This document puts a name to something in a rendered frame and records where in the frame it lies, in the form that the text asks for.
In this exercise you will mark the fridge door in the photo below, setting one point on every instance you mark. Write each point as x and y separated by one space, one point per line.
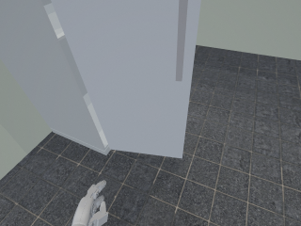
126 53

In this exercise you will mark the left robot hand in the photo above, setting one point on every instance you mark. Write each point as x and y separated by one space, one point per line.
85 213

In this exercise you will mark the handle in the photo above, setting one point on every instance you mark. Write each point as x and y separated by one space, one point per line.
182 18

